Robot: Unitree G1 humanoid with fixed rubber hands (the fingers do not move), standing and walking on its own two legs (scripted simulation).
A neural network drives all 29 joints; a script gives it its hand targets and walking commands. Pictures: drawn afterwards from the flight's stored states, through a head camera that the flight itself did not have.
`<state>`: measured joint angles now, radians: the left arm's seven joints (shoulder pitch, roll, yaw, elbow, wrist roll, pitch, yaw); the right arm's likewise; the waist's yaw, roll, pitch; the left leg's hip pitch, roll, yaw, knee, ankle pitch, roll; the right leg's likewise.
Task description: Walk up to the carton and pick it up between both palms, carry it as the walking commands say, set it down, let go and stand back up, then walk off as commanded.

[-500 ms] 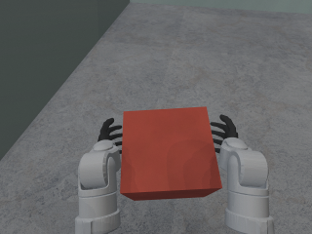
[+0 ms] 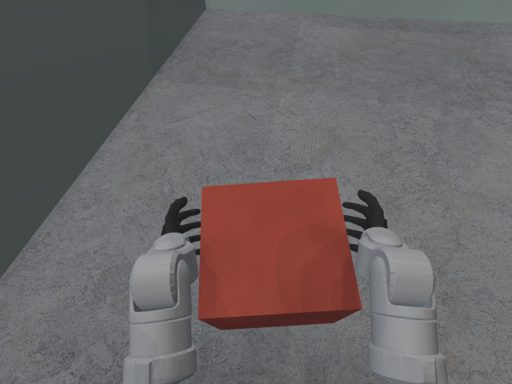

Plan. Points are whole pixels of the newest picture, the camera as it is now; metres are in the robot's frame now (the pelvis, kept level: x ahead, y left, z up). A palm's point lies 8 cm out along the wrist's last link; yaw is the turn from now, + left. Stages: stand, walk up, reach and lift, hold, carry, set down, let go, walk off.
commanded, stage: carry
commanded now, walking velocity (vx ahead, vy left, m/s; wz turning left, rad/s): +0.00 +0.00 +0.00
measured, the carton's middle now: (273, 260) +0.33 +0.00 -0.02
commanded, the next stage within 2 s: none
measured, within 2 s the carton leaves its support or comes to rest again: neither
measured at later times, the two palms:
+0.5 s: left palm (203, 150) +0.51 +0.13 +0.07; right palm (356, 143) +0.52 -0.15 +0.07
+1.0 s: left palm (219, 102) +0.68 +0.12 +0.05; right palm (347, 97) +0.70 -0.17 +0.05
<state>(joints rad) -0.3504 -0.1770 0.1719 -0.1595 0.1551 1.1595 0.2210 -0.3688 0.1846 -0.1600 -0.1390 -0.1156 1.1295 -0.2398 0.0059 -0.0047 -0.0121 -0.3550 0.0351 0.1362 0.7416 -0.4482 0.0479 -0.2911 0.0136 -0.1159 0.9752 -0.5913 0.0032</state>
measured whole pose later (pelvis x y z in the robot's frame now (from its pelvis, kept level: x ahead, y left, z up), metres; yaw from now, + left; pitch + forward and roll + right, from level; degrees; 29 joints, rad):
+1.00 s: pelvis +0.39 -0.03 +0.00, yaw -1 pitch +3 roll +1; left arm -0.25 -0.15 0.18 -0.02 0.16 0.90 0.09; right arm -0.32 0.17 -0.18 0.05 -0.17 0.87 -0.13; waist 0.01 0.02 -0.01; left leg -0.29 0.04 0.13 0.71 -0.45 0.04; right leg -0.37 0.01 -0.11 0.89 -0.58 0.01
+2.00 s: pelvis +0.67 -0.05 +0.01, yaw +0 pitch +4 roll +3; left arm -0.22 -0.14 0.16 0.08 0.16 0.76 0.07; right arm -0.27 0.15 -0.18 0.13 -0.17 0.74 -0.12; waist 0.01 -0.01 -0.06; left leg -0.34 0.03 0.12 0.79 -0.45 0.04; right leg -0.29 -0.01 -0.12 0.66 -0.44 -0.08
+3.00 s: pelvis +0.75 -0.05 +0.02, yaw -1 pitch +4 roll +2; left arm -0.22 -0.14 0.16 0.09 0.16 0.75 0.07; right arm -0.26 0.15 -0.18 0.14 -0.17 0.74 -0.11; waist 0.01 -0.01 -0.07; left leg -0.37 0.03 0.11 0.71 -0.40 0.02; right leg -0.28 -0.01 -0.12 0.61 -0.41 -0.07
